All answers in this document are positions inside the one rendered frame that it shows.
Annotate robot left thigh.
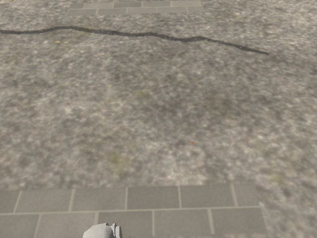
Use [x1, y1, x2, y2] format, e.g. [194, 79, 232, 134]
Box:
[83, 222, 123, 238]

